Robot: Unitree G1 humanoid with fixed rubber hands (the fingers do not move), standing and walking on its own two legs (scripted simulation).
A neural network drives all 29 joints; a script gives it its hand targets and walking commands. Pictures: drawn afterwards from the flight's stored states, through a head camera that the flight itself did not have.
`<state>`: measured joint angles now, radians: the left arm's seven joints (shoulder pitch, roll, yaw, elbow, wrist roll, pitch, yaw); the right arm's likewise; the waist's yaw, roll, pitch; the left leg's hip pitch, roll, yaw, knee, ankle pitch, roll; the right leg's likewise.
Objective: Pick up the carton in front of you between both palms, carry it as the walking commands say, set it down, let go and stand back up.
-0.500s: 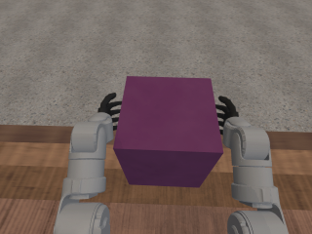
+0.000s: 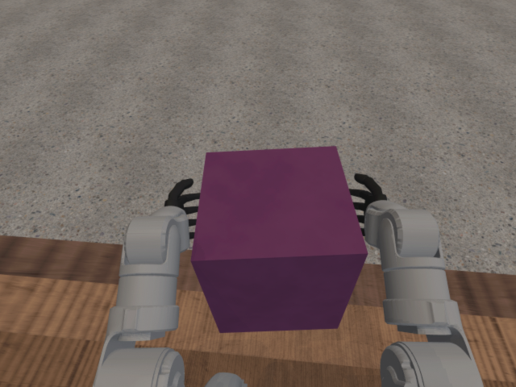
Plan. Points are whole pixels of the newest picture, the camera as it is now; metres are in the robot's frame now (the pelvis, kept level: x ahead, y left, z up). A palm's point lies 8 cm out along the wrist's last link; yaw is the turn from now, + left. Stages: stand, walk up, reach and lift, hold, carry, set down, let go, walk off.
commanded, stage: carry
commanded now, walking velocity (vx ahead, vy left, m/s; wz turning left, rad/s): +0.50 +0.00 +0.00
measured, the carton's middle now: (274, 244) +0.35 +0.03 +0.02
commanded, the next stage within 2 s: none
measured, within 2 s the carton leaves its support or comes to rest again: neither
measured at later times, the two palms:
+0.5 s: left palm (229, 134) +0.72 +0.16 -0.03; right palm (345, 149) +0.68 -0.14 -0.03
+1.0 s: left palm (230, 103) +1.06 +0.22 -0.15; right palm (312, 105) +1.09 -0.08 -0.16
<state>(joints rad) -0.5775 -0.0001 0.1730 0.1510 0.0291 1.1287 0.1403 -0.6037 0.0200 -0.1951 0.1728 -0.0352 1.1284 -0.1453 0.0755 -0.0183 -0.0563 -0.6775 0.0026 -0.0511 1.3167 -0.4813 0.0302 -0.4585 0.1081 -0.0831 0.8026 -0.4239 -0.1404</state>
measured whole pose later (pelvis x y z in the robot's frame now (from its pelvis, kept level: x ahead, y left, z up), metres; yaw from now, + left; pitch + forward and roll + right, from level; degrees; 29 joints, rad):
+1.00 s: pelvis +0.72 +0.03 -0.24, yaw -1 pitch +4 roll -1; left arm -0.62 0.01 0.12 0.21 -0.03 1.08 0.16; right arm -0.56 0.03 -0.24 0.07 -0.08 1.14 -0.13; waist 0.15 0.03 -0.01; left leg -0.69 0.03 -0.02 0.66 0.23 0.06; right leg -0.30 0.11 -0.07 0.92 -0.69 -0.11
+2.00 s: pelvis +1.47 +0.07 -0.41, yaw -1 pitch +5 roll +0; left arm -0.59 0.01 0.18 0.07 -0.01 1.08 0.14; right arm -0.55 0.06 -0.19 0.01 -0.07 1.08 -0.15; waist 0.01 -0.02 0.00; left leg -0.50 -0.01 0.13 0.52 -0.13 0.09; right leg -0.36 0.02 -0.01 1.12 -0.49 0.00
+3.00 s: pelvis +2.07 +0.07 -0.40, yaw -2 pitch +3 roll +0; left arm -0.17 -0.11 0.12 -0.31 0.11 1.25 0.08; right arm -0.18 0.14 -0.09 -0.27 -0.12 1.23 -0.08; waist -0.01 -0.03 -0.13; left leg -0.41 0.06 0.24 0.51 -0.17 0.07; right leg -0.32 -0.08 -0.06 1.09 -0.44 0.01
